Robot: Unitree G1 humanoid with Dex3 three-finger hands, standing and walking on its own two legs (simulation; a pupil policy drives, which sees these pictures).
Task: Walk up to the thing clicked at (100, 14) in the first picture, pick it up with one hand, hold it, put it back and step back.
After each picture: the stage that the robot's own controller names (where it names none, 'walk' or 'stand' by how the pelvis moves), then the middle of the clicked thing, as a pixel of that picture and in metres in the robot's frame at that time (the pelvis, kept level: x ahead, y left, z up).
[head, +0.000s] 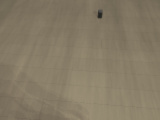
stand; (100, 14) +2.02 -0.28 -0.72
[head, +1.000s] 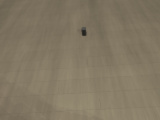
walk; (83, 31) +1.90 +0.11 -0.69
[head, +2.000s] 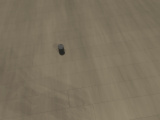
walk; (61, 49) +1.26 +0.32 -0.71
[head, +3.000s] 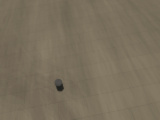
walk; (59, 85) +0.79 +0.28 -0.72
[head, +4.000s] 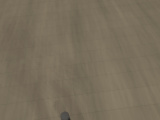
walk; (65, 118) +0.48 +0.20 -0.71
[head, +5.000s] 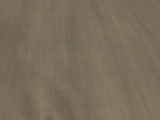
stand; out of the picture +0.37 +0.18 -0.71
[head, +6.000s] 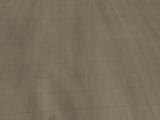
stand; out of the picture +0.38 +0.18 -0.72
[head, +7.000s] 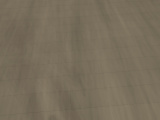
stand; out of the picture +0.38 +0.19 -0.72
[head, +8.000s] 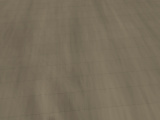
stand; out of the picture +0.37 +0.20 -0.72
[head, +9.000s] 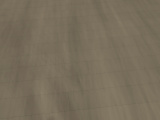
stand; out of the picture +0.36 +0.20 -0.73
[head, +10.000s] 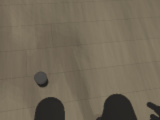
go down; (41, 79) +0.42 +0.20 -0.45
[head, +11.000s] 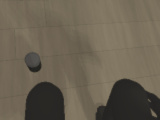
go down; (33, 62) +0.45 +0.21 -0.32
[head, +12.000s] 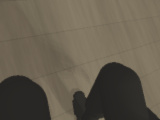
close in; out of the picture +0.44 +0.24 -0.24
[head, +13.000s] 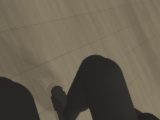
close; out of the picture +0.44 +0.26 -0.23
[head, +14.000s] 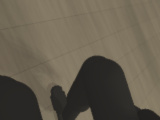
lift; out of the picture +0.43 +0.26 -0.23
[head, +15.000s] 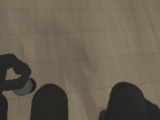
lift; (25, 85) +0.33 +0.23 -0.19
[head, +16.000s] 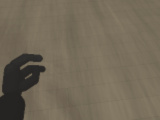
go down; out of the picture +0.37 +0.24 -0.68
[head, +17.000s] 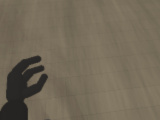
stand; out of the picture +0.37 +0.26 -0.69
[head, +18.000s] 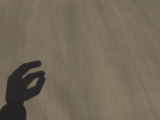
stand; out of the picture +0.36 +0.26 -0.70
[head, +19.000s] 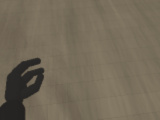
stand; out of the picture +0.36 +0.27 -0.70
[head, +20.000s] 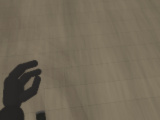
crouch; out of the picture +0.37 +0.28 -0.66
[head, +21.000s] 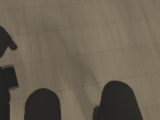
crouch; (9, 77) +0.42 +0.31 -0.38
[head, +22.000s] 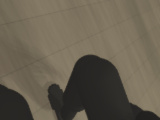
lower; out of the picture +0.37 +0.37 -0.26
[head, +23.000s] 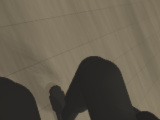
lower; out of the picture +0.36 +0.38 -0.25
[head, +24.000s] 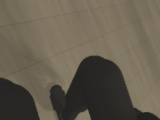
lower; out of the picture +0.36 +0.39 -0.26
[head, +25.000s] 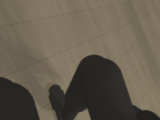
lower; out of the picture +0.36 +0.39 -0.25
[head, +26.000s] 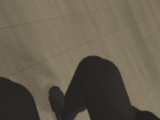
loosen; out of the picture +0.36 +0.39 -0.25
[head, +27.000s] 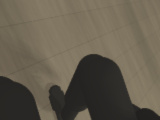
withdraw; out of the picture +0.37 +0.38 -0.25
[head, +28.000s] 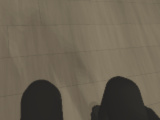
walk; out of the picture +0.31 +0.55 -0.32
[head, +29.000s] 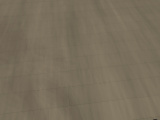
stand; out of the picture +0.24 +0.80 -0.67
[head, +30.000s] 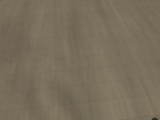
stand; out of the picture +0.21 +1.08 -0.69
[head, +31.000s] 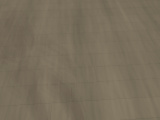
stand; out of the picture +0.15 +1.33 -0.70
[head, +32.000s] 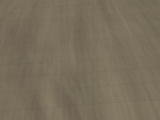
walk; out of the picture +0.13 +1.59 -0.74
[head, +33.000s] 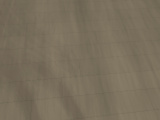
walk; out of the picture +0.10 +1.70 -0.72
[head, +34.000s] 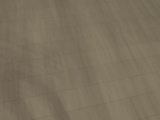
walk; out of the picture +0.01 +1.99 -0.73
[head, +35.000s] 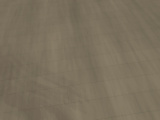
stand; out of the picture +0.33 +2.31 -0.73
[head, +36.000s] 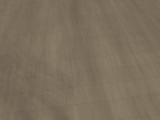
stand; out of the picture +0.33 +2.54 -0.75
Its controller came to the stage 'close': yes
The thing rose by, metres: 0.18
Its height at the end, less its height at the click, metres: -0.02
